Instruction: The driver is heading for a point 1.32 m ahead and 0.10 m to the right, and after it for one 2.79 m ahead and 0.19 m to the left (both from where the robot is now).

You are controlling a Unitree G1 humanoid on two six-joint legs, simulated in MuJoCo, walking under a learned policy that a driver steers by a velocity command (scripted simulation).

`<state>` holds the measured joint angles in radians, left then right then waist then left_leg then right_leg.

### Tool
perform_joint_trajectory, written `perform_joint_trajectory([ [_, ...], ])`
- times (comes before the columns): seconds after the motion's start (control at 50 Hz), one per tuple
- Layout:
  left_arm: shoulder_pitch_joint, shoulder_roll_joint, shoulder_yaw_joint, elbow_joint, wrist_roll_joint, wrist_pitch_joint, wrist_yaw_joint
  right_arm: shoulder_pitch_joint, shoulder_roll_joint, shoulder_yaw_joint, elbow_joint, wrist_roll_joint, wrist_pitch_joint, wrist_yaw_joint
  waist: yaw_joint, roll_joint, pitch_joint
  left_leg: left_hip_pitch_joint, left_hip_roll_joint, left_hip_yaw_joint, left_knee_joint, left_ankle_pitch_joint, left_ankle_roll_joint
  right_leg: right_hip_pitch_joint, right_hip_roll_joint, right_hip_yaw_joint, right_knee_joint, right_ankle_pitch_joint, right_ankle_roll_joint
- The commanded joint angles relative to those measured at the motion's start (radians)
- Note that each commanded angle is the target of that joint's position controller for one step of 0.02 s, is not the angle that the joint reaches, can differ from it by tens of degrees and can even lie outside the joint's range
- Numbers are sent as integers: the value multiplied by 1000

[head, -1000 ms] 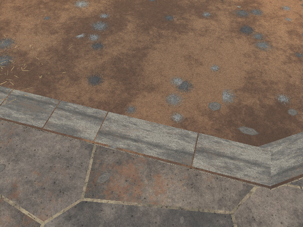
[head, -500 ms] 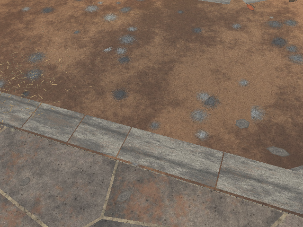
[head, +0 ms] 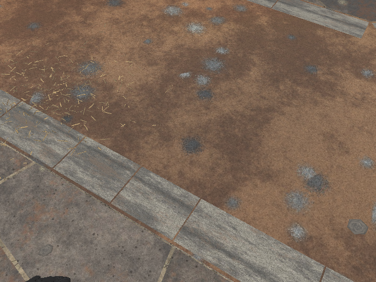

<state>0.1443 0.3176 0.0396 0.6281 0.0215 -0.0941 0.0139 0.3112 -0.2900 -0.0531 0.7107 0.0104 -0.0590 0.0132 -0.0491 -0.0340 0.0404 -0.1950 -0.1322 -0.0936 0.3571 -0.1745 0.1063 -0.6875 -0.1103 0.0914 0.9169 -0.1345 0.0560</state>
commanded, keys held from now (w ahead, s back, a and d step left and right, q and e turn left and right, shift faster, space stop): w+q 0.16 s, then w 0.40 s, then w+e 0.44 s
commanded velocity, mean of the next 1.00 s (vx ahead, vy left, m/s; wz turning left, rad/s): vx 0.50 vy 0.00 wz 0.08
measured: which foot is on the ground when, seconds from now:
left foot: down 0.00-0.22, up 0.24-0.68, down 0.70-1.00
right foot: up 0.00-0.20, down 0.22-0.70, up 0.72-1.00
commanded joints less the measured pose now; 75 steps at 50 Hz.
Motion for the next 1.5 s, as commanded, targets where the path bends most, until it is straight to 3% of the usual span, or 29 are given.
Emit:
perform_joint_trajectory([
  [0.02,-59,39,8,-67,-1,-14,-3,-32,-171,-46,-60,11,-10,-17,2,87,-9,-127,197,-172,-134,89,133,127,50,-35,-211,196,21],
  [0.12,-168,70,18,-96,-26,-34,-28,50,-174,-48,-23,24,11,-27,-33,114,-25,2,235,-287,-28,46,108,189,106,-9,-403,186,6],
  [0.2,18,127,54,-55,-24,-49,-26,34,-131,-35,-22,11,22,-25,72,157,-114,60,215,-305,177,211,48,457,96,-32,-492,89,-85],
  [0.22,160,171,67,-46,-4,-52,-18,38,-73,-12,-38,-4,16,-19,134,83,-255,-36,166,-239,426,135,12,706,-54,103,-460,58,-160],
  [0.24,269,250,92,4,8,-39,-23,173,-18,7,-49,21,6,-20,98,-228,-386,-389,12,-95,758,-261,-68,1045,-260,544,-524,-156,-329],
  [0.26,284,166,77,9,-22,-33,-33,172,-97,-3,-34,30,1,-23,115,-217,-339,-536,61,-111,903,-389,-83,1039,-300,710,-602,-357,-336],
  [0.28,241,107,60,5,-27,-28,-30,63,-157,-20,-42,31,2,-23,140,-108,-196,-582,97,-113,950,-303,-88,929,-256,575,-619,-358,-297],
  [0.32,166,76,45,9,-14,-16,-28,-69,-137,-18,-81,4,-4,-21,115,-11,-52,-567,153,-59,882,-195,-93,726,-172,362,-649,-119,-271],
  [0.38,147,54,36,28,-16,-21,-28,-53,-82,-9,-76,7,-2,-7,63,-69,-40,-474,200,-9,752,-155,-99,616,-110,222,-706,52,-268],
  [0.48,165,124,52,68,-34,-13,-24,-183,-28,21,-103,-6,-13,8,90,-50,-14,-423,218,51,434,21,-117,556,-95,80,-766,150,-278],
  [0.62,256,161,59,132,-54,17,-20,-328,-74,5,-146,8,-33,28,106,-55,16,-282,167,62,176,123,-83,610,-134,76,-715,157,-225],
  [0.68,240,142,48,131,-46,27,-14,-93,-156,-42,-84,-2,-38,13,-32,-28,-122,98,157,77,113,105,-28,537,-55,19,-429,326,-161],
  [0.7,235,69,19,96,-18,24,-13,85,-236,-63,-64,-20,-33,-1,-99,102,-283,377,367,-137,135,103,35,350,20,-32,-108,56,-114],
  [0.72,364,-21,-6,79,-40,10,-10,115,-293,-72,-51,-29,-21,1,-37,358,-394,584,562,-544,18,-118,169,38,145,-42,197,-451,-66],
  [0.74,316,90,21,98,-64,7,-9,100,-196,-51,-48,-15,-21,3,-67,243,-312,500,532,-578,-51,-272,158,-60,101,42,318,-435,-61],
  [0.76,236,127,37,79,-74,8,-10,47,-150,-36,-45,-5,-23,3,-55,195,-184,390,502,-424,-64,-251,122,-101,62,32,331,-344,-69],
  [0.8,185,104,40,75,-51,20,-6,-63,-87,-18,-43,-16,-31,9,2,148,-82,198,421,-233,-116,-66,90,-38,3,15,263,-208,-59],
  [0.84,209,65,38,85,-53,42,-12,-100,-69,-20,-31,-27,-46,9,42,160,-59,99,389,-115,-172,54,82,47,-20,16,235,-140,-51],
  [0.94,129,28,33,45,-45,60,-17,-92,-106,-38,19,-25,-64,-5,49,92,-5,89,386,66,-223,245,91,-16,-20,28,84,35,-32],
  [1.12,-134,8,15,-79,-46,50,-75,16,-181,-57,89,3,-16,-20,-35,63,67,279,416,243,-165,390,42,-20,23,-117,-271,104,-101],
  [1.18,-66,56,41,-91,-42,60,-81,2,-223,-69,83,12,6,-32,35,121,-21,325,414,290,39,858,10,149,116,-199,-279,-45,-159],
  [1.22,208,146,95,-29,-45,69,-61,-20,-218,-64,72,17,14,-41,191,94,-168,167,361,324,425,851,-39,555,182,-188,-373,5,-230],
  [1.24,300,243,122,-7,-48,81,-38,26,-127,-35,39,-16,3,-38,183,-89,-252,-178,273,323,766,260,-90,887,-21,147,-387,1,-321],
  [1.26,255,286,117,-44,-45,64,-43,54,-60,-4,-9,-22,-34,-22,107,-217,-390,-492,72,120,1046,-424,-127,1091,-231,726,-553,-152,-507],
  [1.28,257,189,91,-47,-41,50,-50,-65,-160,-28,-26,11,-63,-6,176,-79,-361,-596,134,-20,1070,-368,-110,1070,-216,672,-618,-184,-453],
  [1.3,226,155,79,-40,-36,40,-50,-119,-160,-25,-51,32,-78,1,154,-52,-222,-617,172,-4,1005,-280,-90,936,-179,520,-625,-128,-411],
  [1.32,162,135,73,-41,-39,35,-49,-119,-141,-22,-42,14,-83,-7,100,38,-141,-572,214,1,905,-214,-91,788,-128,409,-628,-26,-374],
  [1.4,80,107,62,-57,-27,26,-33,-75,-127,-28,-22,-26,-45,-12,23,5,-85,-411,245,20,731,-117,-148,525,-57,255,-686,236,-365],
  [1.5,141,142,72,-19,-38,35,-4,-253,-69,-3,-67,-25,-38,-10,83,-29,-37,-362,188,42,368,170,-191,421,28,149,-681,148,-301],
])
Keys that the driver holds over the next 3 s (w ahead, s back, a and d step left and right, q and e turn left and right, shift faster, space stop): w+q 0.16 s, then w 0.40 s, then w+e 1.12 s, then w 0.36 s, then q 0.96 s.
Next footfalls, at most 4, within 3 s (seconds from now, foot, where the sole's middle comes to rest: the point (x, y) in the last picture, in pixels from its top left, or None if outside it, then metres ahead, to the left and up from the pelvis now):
0.22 right None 0.31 -0.14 -0.78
0.70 left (134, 270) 0.51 0.17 -0.78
1.22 right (194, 192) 0.82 -0.06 -0.78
1.70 left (160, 134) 1.13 0.08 -0.78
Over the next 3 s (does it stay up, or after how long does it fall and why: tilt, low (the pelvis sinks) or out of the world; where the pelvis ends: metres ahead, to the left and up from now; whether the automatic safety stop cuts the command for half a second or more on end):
stays up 1.24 -0.11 0.00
